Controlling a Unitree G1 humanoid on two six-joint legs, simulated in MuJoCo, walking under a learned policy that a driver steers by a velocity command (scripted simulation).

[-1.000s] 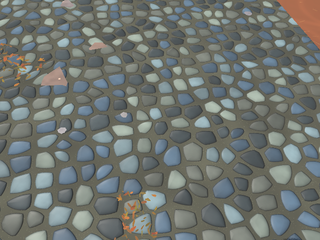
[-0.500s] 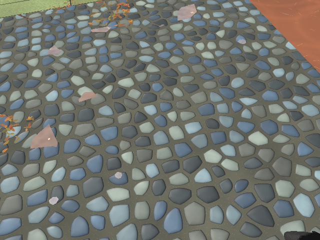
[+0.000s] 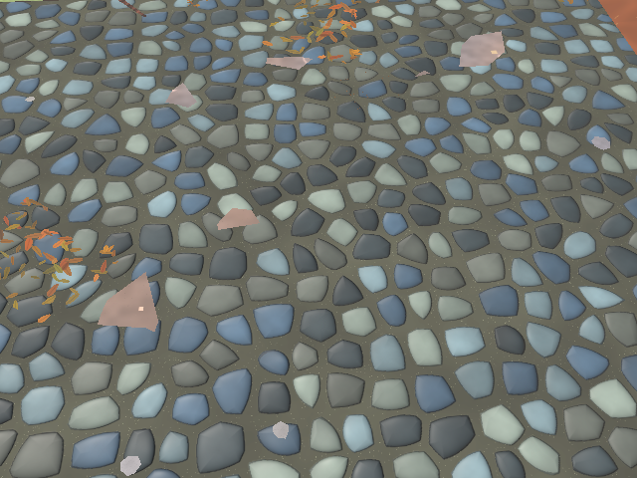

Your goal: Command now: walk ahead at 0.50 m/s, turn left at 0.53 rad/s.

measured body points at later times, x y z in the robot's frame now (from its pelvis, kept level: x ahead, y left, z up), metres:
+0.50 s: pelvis +0.26 -0.04 +0.00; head +0.28 -0.05 +0.45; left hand +0.24 +0.25 -0.10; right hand +0.48 -0.26 -0.10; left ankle +0.26 +0.12 -0.66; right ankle +0.28 -0.14 -0.74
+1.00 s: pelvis +0.47 +0.09 +0.00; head +0.49 +0.11 +0.45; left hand +0.52 +0.40 -0.11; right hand +0.62 -0.15 -0.10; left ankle +0.44 +0.18 -0.74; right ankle +0.58 -0.05 -0.66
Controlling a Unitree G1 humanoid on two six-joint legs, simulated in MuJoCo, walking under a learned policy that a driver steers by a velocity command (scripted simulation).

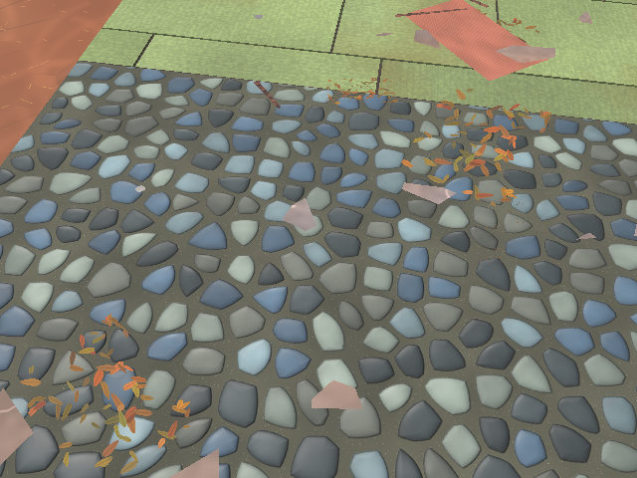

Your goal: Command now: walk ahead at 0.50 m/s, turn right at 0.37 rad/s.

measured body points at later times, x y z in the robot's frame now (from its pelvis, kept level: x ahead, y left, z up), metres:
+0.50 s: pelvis +0.24 -0.08 -0.01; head +0.29 -0.11 +0.44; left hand +0.44 +0.16 -0.10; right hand +0.33 -0.39 -0.11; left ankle +0.30 +0.08 -0.66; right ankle +0.26 -0.15 -0.75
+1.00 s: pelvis +0.36 -0.08 -0.01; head +0.40 -0.08 +0.44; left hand +0.63 +0.09 -0.12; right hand +0.36 -0.37 -0.11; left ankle +0.47 -0.01 -0.75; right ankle +0.26 -0.19 -0.71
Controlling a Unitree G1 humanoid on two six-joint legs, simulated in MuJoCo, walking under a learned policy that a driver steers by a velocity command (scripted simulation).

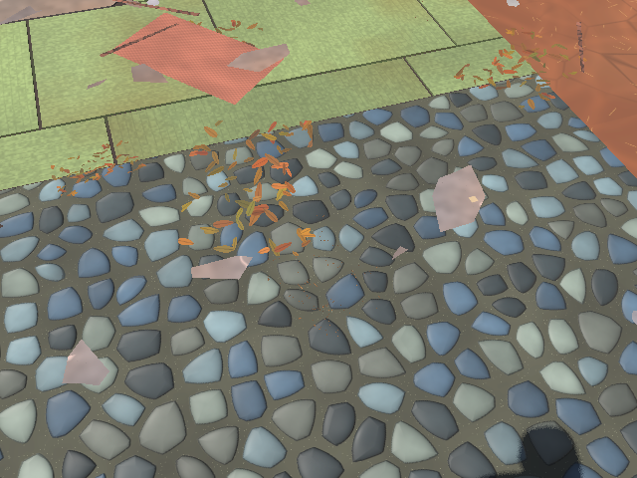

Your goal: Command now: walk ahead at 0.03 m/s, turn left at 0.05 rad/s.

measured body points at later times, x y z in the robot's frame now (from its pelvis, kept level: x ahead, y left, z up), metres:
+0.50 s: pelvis +0.00 +0.02 -0.01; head +0.03 +0.05 +0.44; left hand +0.06 +0.34 -0.13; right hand +0.22 -0.21 -0.09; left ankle -0.01 +0.12 -0.74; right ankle -0.03 -0.14 -0.68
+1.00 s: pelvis +0.06 +0.02 +0.01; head +0.07 +0.01 +0.45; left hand -0.01 +0.32 -0.09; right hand +0.33 -0.14 -0.10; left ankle +0.00 +0.14 -0.68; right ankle +0.10 -0.09 -0.74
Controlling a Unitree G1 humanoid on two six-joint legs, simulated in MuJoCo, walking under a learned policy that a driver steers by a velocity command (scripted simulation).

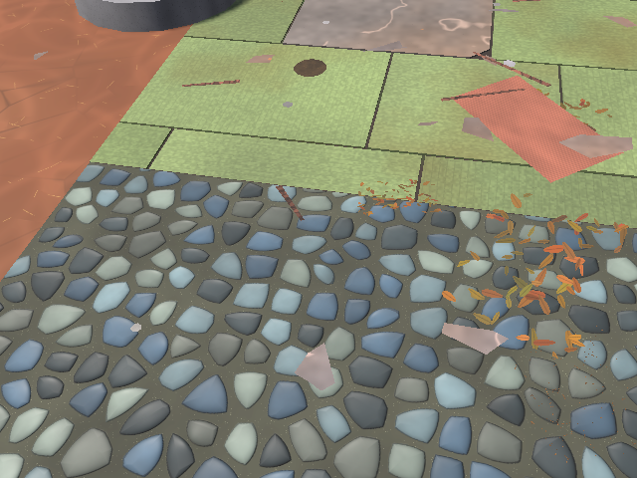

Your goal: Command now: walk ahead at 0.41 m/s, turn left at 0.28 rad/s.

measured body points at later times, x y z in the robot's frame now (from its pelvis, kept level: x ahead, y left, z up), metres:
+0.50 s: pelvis +0.22 +0.07 +0.00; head +0.24 +0.08 +0.45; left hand +0.34 +0.35 -0.12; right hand +0.30 -0.21 -0.10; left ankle +0.23 +0.18 -0.74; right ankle +0.21 -0.08 -0.65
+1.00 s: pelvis +0.48 -0.03 +0.00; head +0.51 -0.05 +0.44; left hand +0.69 +0.19 -0.10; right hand +0.51 -0.34 -0.11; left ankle +0.53 +0.14 -0.66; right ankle +0.49 -0.10 -0.74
